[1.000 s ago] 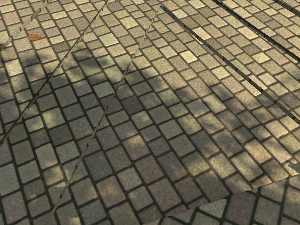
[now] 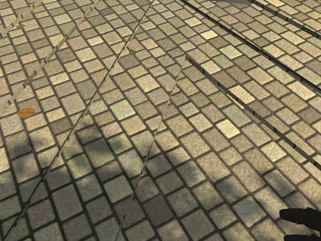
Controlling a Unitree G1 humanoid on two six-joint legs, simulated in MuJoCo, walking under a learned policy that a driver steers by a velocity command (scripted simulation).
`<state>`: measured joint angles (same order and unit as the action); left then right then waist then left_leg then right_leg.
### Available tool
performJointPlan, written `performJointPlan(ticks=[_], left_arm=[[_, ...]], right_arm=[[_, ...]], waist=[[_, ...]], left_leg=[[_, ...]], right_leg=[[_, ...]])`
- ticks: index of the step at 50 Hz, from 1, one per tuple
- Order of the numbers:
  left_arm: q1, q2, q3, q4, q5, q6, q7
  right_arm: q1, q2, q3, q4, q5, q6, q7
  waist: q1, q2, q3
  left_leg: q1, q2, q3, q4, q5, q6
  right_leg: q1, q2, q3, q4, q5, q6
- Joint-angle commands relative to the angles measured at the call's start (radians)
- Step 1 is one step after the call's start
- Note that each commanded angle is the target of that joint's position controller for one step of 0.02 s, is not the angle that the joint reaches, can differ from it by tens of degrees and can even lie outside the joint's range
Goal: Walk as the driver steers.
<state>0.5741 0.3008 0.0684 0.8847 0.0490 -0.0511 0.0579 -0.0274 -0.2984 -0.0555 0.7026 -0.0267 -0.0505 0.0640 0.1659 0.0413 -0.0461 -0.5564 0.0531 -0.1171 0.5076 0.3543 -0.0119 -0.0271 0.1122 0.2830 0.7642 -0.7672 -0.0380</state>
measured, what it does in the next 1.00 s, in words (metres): goes down, turning right: left foot 0.18 m lower, then right foot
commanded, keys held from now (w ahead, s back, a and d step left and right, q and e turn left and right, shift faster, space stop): w+e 1.00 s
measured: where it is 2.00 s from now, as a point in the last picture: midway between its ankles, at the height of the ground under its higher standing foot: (212, 228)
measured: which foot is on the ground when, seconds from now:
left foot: up 0.00-0.04, down 0.06-0.58, up 0.60-1.00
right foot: down 0.00-0.08, up 0.10-0.54, down 0.56-1.00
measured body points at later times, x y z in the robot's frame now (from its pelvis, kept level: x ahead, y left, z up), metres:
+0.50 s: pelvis +0.26 +0.07 -0.11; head +0.30 +0.05 +0.33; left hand +0.56 +0.20 -0.20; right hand +0.13 -0.14 -0.26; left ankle +0.15 +0.17 -0.85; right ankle +0.36 -0.04 -0.82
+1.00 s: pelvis +0.51 -0.02 -0.11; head +0.54 -0.04 +0.34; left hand +0.63 +0.24 -0.24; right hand +0.56 -0.33 -0.21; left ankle +0.71 +0.02 -0.82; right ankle +0.36 -0.02 -0.85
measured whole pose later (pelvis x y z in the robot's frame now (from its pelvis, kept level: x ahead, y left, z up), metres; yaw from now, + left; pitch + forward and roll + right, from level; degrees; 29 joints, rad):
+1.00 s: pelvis +0.51 -0.02 -0.11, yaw -35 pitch +2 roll -1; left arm 0.43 0.28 0.07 0.91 0.01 -0.04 0.00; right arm 0.03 -0.27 -0.03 0.73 -0.03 -0.02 0.02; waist 0.09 0.03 0.05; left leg -0.57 0.05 -0.04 0.62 -0.08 -0.04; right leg 0.02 0.14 0.18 0.32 -0.34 -0.10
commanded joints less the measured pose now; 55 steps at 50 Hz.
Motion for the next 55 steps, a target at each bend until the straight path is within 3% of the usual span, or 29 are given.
performJointPlan(ticks=[1, 2, 3, 4, 5, 6, 7, 8, 9, 11, 13, 15, 22, 25, 27, 28, 29, 30, 31, 33, 34, 36, 38, 47, 50, 52, 53, 54, 55], left_arm=[[-0.039, 0.103, 0.024, -0.033, 0.005, 0.004, 0.011], [-0.052, 0.107, 0.027, -0.025, -0.006, 0.012, 0.013], [-0.053, 0.109, 0.035, -0.019, -0.029, 0.02, 0.002], [-0.051, 0.038, 0.025, -0.013, -0.05, 0.02, -0.007], [0.207, 0.0, 0.016, -0.019, -0.1, 0.017, -0.002], [0.211, 0.029, 0.004, 0.023, -0.088, 0.016, 0.008], [0.117, 0.04, -0.002, -0.003, -0.051, 0.023, 0.001], [-0.007, 0.064, -0.001, -0.04, -0.006, 0.031, -0.017], [-0.225, 0.11, 0.015, -0.071, 0.019, 0.034, -0.042], [-0.347, 0.066, 0.007, -0.121, -0.019, 0.05, -0.093], [-0.347, 0.016, -0.007, -0.104, -0.005, 0.049, -0.114], [-0.372, -0.009, -0.021, -0.108, -0.015, 0.036, -0.121], [-0.671, -0.035, -0.049, -0.185, -0.024, 0.034, -0.136], [-0.658, -0.023, -0.046, -0.178, -0.013, 0.036, -0.126], [-0.508, 0.015, -0.027, -0.134, -0.008, 0.032, -0.115], [-0.342, 0.061, -0.004, -0.085, 0.003, 0.027, -0.103], [-0.231, 0.153, 0.026, -0.061, 0.009, 0.026, -0.084], [-0.241, 0.225, 0.041, -0.093, -0.018, 0.041, -0.076], [-0.237, 0.179, 0.037, -0.08, -0.04, 0.051, -0.065], [-0.341, 0.11, 0.022, -0.075, -0.044, 0.038, -0.056], [-0.373, 0.104, 0.02, -0.08, -0.046, 0.027, -0.051], [-0.375, 0.095, 0.016, -0.081, -0.05, 0.004, -0.055], [-0.333, 0.117, 0.023, -0.066, -0.052, -0.006, -0.059], [-0.138, 0.13, 0.033, -0.026, -0.039, -0.005, -0.054], [-0.174, 0.157, 0.039, -0.044, -0.032, -0.004, -0.045], [-0.218, 0.174, 0.042, -0.056, -0.035, -0.012, -0.052], [-0.212, 0.132, 0.031, -0.059, -0.046, -0.022, -0.059], [-0.138, 0.026, 0.005, -0.092, -0.077, -0.027, -0.056], [-0.044, 0.061, 0.011, -0.079, -0.059, -0.021, -0.05]], right_arm=[[0.169, -0.075, -0.028, 0.042, 0.02, -0.033, -0.033], [0.34, -0.087, -0.04, 0.114, 0.021, -0.031, -0.047], [0.469, -0.131, -0.057, 0.163, -0.001, -0.024, -0.055], [0.565, -0.147, -0.054, 0.193, -0.022, -0.025, -0.04], [0.56, -0.173, -0.046, 0.202, -0.038, -0.046, -0.022], [0.541, -0.134, -0.052, 0.176, -0.01, -0.037, -0.017], [0.491, -0.174, -0.072, 0.163, 0.0, -0.04, -0.031], [0.375, -0.147, -0.062, 0.118, -0.01, -0.043, -0.051], [0.323, -0.055, -0.032, 0.112, -0.007, -0.054, -0.063], [0.291, -0.055, -0.02, 0.168, -0.005, -0.071, -0.067], [0.313, -0.039, -0.013, 0.192, 0.003, -0.079, -0.071], [0.363, -0.009, -0.007, 0.202, 0.016, -0.076, -0.068], [0.52, -0.029, -0.005, 0.238, 0.006, -0.031, -0.082], [0.542, -0.073, -0.009, 0.252, 0.0, -0.013, -0.094], [0.539, -0.106, -0.015, 0.25, 0.0, 0.001, -0.096], [0.507, -0.113, -0.015, 0.234, 0.005, 0.003, -0.092], [0.501, -0.058, -0.004, 0.191, -0.002, 0.0, -0.081], [0.456, -0.022, 0.0, 0.106, 0.005, -0.006, -0.062], [0.337, -0.1, -0.018, 0.092, -0.012, -0.014, -0.064], [0.34, -0.075, -0.012, 0.092, 0.01, -0.029, -0.064], [0.351, -0.065, -0.011, 0.099, -0.005, -0.014, -0.066], [0.378, -0.045, -0.009, 0.107, -0.025, 0.018, -0.059], [0.33, -0.033, -0.009, 0.085, -0.019, 0.028, -0.053], [-0.015, -0.044, 0.006, -0.043, 0.0, 0.017, -0.043], [0.037, -0.079, 0.003, -0.041, 0.004, 0.005, -0.045], [0.233, -0.119, -0.014, 0.013, 0.002, -0.012, -0.064], [0.372, -0.169, -0.028, 0.038, -0.019, -0.027, -0.079], [0.452, -0.255, -0.043, 0.03, -0.045, -0.028, -0.092], [0.408, -0.259, -0.049, 0.04, -0.021, -0.015, -0.084]], waist=[[-0.129, -0.059, 0.049], [-0.212, -0.007, 0.014], [-0.275, 0.07, -0.022], [-0.293, 0.106, -0.055], [-0.097, 0.302, -0.185], [-0.143, 0.294, -0.262], [-0.161, 0.294, -0.255], [-0.147, 0.245, -0.21], [-0.194, 0.087, -0.039], [-0.121, 0.091, 0.166], [-0.12, 0.14, 0.134], [-0.123, 0.111, 0.079], [-0.214, 0.002, 0.12], [-0.196, 0.023, 0.088], [-0.137, 0.051, 0.002], [-0.06, 0.03, -0.072], [-0.038, -0.121, -0.175], [-0.074, -0.268, -0.219], [-0.046, -0.076, -0.084], [-0.15, -0.023, 0.084], [-0.184, -0.022, 0.097], [-0.213, -0.032, 0.071], [-0.208, -0.044, 0.075], [-0.087, -0.1, 0.095], [-0.131, -0.127, 0.086], [-0.229, -0.093, 0.005], [-0.287, -0.018, -0.093], [-0.267, 0.157, -0.218], [-0.199, 0.253, -0.254]], left_leg=[[0.317, 0.05, -0.01, -0.235, 0.202, -0.011], [0.471, 0.071, 0.001, -0.336, 0.33, -0.019], [0.709, 0.095, 0.007, -0.308, 0.325, -0.022], [0.866, 0.157, -0.036, -0.122, 0.417, -0.03], [1.147, 0.307, -0.093, 0.241, 0.928, -0.048], [1.156, 0.346, -0.184, 0.228, 0.722, -0.031], [0.977, 0.407, -0.33, 0.046, 0.066, 0.102], [0.746, 0.396, -0.412, -0.132, -0.559, 0.167], [0.518, 0.338, -0.298, -0.18, -0.508, 0.146], [0.196, 0.239, -0.132, -0.294, -0.454, 0.114], [0.192, 0.192, -0.043, -0.312, -0.278, 0.154], [0.328, 0.214, 0.029, -0.273, 0.004, 0.151], [0.621, 0.201, 0.194, -0.294, 0.003, 0.098], [0.666, 0.197, 0.268, -0.137, 0.337, 0.09], [0.638, 0.205, 0.299, 0.11, 0.457, 0.099], [0.494, 0.196, 0.318, 0.325, 0.32, 0.082], [0.231, 0.135, 0.33, 0.64, -0.319, 0.056], [-0.158, -0.076, 0.228, 0.944, -0.923, 0.012], [-0.265, -0.006, 0.097, 0.915, -0.822, 0.02], [-0.161, 0.055, 0.088, 0.718, -0.708, 0.013], [-0.089, 0.066, 0.085, 0.658, -0.71, 0.0], [0.001, 0.056, 0.1, 0.589, -0.699, -0.022], [-0.002, 0.047, 0.112, 0.513, -0.635, -0.04], [-0.065, -0.011, 0.1, 0.16, -0.399, -0.038], [0.092, -0.038, 0.085, 0.052, -0.472, -0.004], [0.392, -0.081, 0.11, -0.037, -0.513, 0.03], [0.581, 0.036, 0.016, -0.077, -0.547, 0.072], [0.81, 0.313, -0.355, -0.119, -0.511, 0.158], [0.778, 0.396, -0.639, -0.19, -0.287, 0.26]], right_leg=[[-0.115, -0.067, 0.102, 0.205, 0.477, -0.11], [-0.131, -0.036, 0.052, 0.43, 0.486, -0.102], [-0.305, 0.015, -0.027, 0.714, 0.283, -0.079], [-0.506, 0.088, -0.059, 1.051, -0.063, -0.058], [-0.756, 0.018, -0.082, 1.196, -0.09, -0.033], [-0.892, -0.062, -0.13, 1.238, 0.007, -0.028], [-0.948, -0.063, -0.2, 1.3, 0.155, -0.026], [-0.913, -0.129, -0.231, 1.194, 0.294, -0.024], [-0.861, -0.159, -0.187, 1.067, 0.429, -0.033], [-0.7, -0.203, -0.159, 0.587, 0.572, 0.004], [-0.591, -0.167, -0.21, 0.425, 0.686, 0.017], [-0.605, -0.166, -0.227, 0.27, 0.722, -0.013], [-0.622, -0.131, -0.371, -0.055, 0.699, -0.082], [-0.485, -0.054, -0.444, -0.129, 0.549, -0.115], [-0.279, 0.003, -0.452, -0.191, 0.488, -0.161], [-0.04, -0.018, -0.381, -0.268, 0.519, -0.205], [0.217, -0.257, -0.068, -0.305, 0.446, -0.277], [0.404, -0.495, 0.467, -0.442, 0.473, -0.431], [0.316, -0.454, 0.335, -0.475, 0.554, -0.392], [0.048, -0.356, 0.126, -0.52, 0.775, -0.311], [-0.031, -0.306, 0.06, -0.526, 0.857, -0.289], [-0.103, -0.257, 0.004, -0.535, 0.936, -0.28], [-0.141, -0.23, -0.013, -0.552, 0.921, -0.273], [-0.013, -0.224, 0.056, -0.493, 0.946, -0.201], [-0.02, -0.242, 0.096, -0.429, 0.996, -0.156], [-0.095, -0.184, 0.07, -0.224, 1.123, -0.11], [-0.162, -0.112, -0.013, 0.014, 1.051, -0.081], [-0.396, 0.015, -0.133, 0.325, 0.561, -0.034], [-0.492, 0.057, -0.141, 0.454, 0.213, -0.031]])
Keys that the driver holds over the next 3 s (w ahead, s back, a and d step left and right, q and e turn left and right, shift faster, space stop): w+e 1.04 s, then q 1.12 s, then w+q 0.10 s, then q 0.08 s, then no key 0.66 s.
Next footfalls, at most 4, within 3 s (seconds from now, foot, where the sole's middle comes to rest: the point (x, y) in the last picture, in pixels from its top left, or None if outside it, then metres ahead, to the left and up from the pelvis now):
0.06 left None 0.19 0.17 -0.88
0.56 right None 0.39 -0.04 -0.88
1.06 left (200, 205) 0.75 -0.02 -0.88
1.48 right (242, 225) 0.68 -0.22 -0.88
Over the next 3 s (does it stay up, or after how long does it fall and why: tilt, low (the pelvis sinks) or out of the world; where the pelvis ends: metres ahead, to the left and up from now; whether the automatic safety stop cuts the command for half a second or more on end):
stays up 0.70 -0.07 -0.10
